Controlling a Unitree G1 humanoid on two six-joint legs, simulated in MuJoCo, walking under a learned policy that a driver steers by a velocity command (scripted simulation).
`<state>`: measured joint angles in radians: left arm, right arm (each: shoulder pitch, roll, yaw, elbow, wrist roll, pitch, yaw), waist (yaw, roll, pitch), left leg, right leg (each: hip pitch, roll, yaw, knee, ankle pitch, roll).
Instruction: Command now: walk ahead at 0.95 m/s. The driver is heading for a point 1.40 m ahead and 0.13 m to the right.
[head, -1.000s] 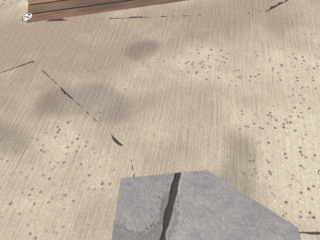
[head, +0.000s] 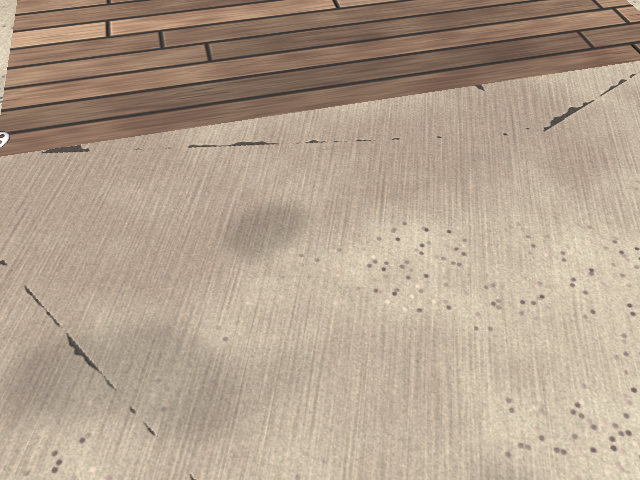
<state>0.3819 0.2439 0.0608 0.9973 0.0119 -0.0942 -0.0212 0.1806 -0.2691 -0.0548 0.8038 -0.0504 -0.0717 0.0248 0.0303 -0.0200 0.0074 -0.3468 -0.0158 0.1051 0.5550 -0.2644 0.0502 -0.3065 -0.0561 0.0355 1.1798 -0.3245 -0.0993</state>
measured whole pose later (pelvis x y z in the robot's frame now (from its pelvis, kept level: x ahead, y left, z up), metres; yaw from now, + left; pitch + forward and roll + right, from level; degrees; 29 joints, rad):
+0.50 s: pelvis +0.44 -0.03 +0.00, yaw +0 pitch +0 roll -1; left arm 0.27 0.27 0.07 0.92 0.04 -0.08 -0.02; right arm 0.27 -0.26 -0.03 0.88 -0.02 -0.09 0.01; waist 0.01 0.03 0.04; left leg -0.38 0.05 -0.06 1.32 -0.26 0.10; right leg -0.33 0.07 -0.11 0.51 -0.20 -0.10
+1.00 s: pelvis +0.92 +0.02 +0.01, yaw -5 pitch +0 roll +2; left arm 0.29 0.27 0.04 0.91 0.01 -0.07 -0.02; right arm 0.28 -0.28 -0.05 0.91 -0.04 -0.09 0.01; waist 0.00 -0.03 0.04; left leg -0.25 -0.03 0.17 0.45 -0.21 0.07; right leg -0.44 -0.06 0.04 1.28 -0.22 -0.12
